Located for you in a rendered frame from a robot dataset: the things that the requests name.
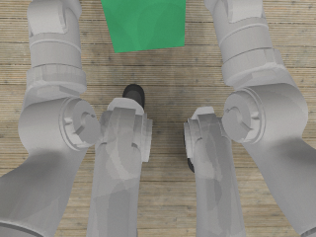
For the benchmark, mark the left robot forearm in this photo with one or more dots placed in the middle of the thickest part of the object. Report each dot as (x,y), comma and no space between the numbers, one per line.
(55,48)

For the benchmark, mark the right robot thigh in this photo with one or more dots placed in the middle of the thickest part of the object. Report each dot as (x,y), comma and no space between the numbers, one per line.
(219,210)

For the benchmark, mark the right robot forearm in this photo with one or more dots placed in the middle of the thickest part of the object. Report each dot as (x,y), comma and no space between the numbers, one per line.
(248,55)

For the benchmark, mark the robot right foot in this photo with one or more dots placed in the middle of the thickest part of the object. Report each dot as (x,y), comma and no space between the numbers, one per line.
(189,159)

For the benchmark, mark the carton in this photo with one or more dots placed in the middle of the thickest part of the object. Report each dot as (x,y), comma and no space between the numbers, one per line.
(136,25)

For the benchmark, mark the left robot upper arm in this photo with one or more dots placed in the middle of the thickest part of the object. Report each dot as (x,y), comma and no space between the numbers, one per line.
(57,134)

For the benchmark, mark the right robot upper arm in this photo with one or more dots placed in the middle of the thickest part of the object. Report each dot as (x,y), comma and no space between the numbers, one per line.
(268,120)

